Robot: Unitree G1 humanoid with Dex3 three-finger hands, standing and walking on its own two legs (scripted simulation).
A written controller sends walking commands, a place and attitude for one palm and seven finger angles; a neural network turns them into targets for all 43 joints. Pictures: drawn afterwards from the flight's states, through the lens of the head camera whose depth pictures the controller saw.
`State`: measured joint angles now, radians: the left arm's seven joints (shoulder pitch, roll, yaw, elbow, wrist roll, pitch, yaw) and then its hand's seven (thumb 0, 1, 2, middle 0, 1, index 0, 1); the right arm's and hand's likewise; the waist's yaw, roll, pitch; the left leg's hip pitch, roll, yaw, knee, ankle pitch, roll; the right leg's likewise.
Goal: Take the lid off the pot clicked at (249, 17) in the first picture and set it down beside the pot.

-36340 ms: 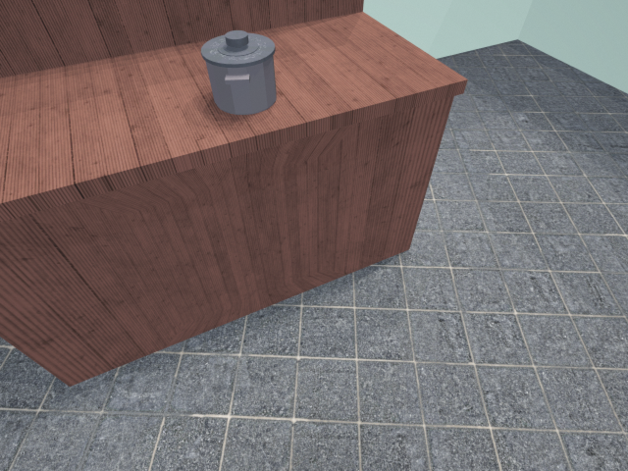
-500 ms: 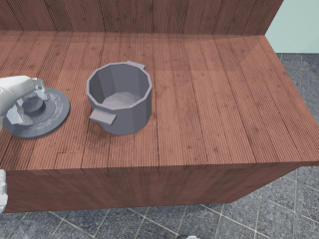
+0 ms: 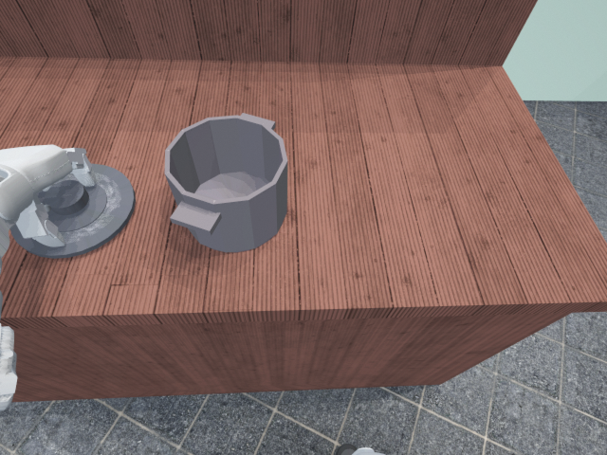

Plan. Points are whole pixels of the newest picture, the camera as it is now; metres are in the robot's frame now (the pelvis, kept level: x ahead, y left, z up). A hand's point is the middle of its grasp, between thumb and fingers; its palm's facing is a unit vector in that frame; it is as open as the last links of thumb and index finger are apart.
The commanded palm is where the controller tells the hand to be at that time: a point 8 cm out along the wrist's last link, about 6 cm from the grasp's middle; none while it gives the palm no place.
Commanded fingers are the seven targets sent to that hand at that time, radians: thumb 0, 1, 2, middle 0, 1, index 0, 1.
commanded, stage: raise the empty hand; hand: left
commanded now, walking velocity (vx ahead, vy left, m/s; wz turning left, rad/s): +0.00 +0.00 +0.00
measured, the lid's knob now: (67, 197) +0.45 +0.34 +0.04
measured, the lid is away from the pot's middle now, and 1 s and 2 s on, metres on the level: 0.23 0.23 0.23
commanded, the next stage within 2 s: draw the hand back to the body in 1.20 s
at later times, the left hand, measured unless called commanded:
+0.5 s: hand (19, 175) +0.42 +0.34 +0.12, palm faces -0.39 -0.09 -0.92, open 11.0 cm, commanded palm +0.44 +0.33 +0.18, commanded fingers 0.00 0.03 0.56 -0.32 -0.91 -0.32 -0.91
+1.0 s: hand out of the picture +0.43 +0.34 +0.17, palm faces -0.34 -0.08 -0.94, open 11.0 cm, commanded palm +0.44 +0.34 +0.23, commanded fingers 0.00 0.03 0.56 -0.32 -0.91 -0.32 -0.91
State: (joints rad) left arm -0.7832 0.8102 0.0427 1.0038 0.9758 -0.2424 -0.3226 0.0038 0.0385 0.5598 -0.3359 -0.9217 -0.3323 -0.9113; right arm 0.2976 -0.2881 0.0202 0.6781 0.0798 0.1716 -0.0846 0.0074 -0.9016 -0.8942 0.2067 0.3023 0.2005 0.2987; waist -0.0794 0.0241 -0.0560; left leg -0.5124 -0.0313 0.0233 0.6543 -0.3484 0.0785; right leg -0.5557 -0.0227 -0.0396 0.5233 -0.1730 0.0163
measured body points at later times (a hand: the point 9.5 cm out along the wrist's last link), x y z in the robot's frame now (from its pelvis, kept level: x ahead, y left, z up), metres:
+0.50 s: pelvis +0.01 +0.00 +0.01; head +0.06 +0.01 +0.45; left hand +0.44 +0.34 +0.17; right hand +0.07 -0.28 -0.11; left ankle -0.02 +0.06 -0.72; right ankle +0.04 -0.15 -0.72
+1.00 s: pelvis +0.01 +0.00 +0.01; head +0.06 +0.00 +0.46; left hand +0.44 +0.34 +0.22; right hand +0.10 -0.27 -0.11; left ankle -0.02 +0.06 -0.72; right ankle +0.04 -0.15 -0.72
